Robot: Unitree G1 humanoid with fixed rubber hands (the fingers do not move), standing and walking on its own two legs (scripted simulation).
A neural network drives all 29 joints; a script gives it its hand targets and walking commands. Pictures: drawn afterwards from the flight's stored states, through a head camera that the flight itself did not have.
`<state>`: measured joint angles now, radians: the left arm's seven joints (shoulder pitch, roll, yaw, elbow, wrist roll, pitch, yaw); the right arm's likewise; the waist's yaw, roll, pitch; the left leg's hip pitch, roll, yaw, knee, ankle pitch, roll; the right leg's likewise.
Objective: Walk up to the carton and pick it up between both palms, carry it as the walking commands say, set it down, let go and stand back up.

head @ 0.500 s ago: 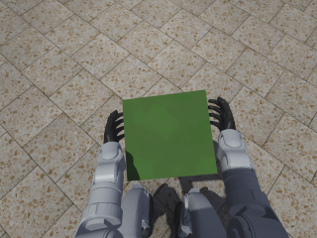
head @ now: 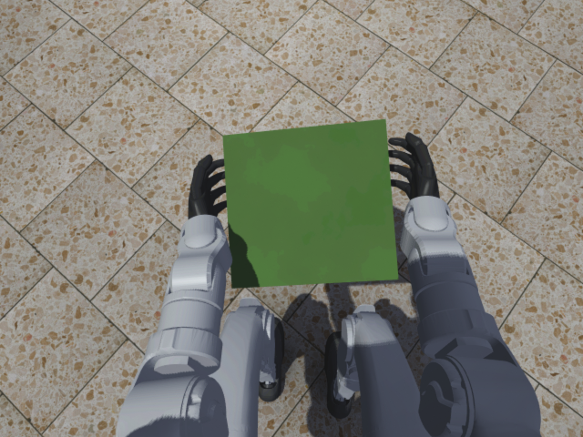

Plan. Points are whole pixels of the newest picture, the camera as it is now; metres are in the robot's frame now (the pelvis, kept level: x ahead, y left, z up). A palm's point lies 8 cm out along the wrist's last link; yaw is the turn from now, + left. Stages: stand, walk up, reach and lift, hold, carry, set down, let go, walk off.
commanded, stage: set down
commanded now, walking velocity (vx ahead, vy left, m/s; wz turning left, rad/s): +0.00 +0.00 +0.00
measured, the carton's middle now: (312, 211) +0.44 -0.01 -0.17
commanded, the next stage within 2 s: none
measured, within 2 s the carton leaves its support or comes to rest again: neither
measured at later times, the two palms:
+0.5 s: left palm (223, 203) +0.45 +0.14 -0.16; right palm (405, 189) +0.47 -0.15 -0.14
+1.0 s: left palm (238, 201) +0.48 +0.13 -0.25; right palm (395, 192) +0.49 -0.16 -0.23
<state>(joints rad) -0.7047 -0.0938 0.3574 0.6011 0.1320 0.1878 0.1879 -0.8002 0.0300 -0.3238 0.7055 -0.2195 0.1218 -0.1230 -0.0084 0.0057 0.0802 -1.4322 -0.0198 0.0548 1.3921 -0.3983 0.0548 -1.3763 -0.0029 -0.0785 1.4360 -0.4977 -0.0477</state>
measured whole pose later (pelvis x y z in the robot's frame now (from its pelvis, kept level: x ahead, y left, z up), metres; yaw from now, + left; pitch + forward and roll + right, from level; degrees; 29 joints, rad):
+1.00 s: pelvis -0.01 +0.00 -0.15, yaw -2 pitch +36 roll -1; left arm -1.03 0.00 0.37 0.67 0.11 0.29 0.22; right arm -1.12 -0.08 -0.33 0.78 -0.19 0.26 -0.15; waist -0.01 0.00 0.08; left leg -2.03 -0.02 0.06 1.90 -0.50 0.06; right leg -1.97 0.01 -0.08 1.95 -0.60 -0.05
